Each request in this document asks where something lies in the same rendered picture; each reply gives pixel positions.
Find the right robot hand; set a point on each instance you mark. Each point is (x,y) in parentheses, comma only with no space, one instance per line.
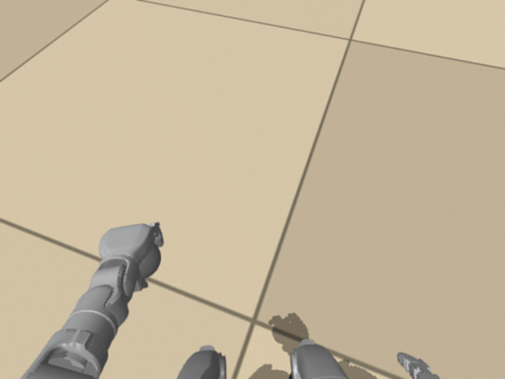
(417,368)

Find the ball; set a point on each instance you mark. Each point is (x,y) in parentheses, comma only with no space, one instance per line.
(150,263)

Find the left robot arm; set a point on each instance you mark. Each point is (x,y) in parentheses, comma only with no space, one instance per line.
(80,349)

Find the left robot hand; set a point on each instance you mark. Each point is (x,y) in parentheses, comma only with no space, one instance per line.
(134,241)

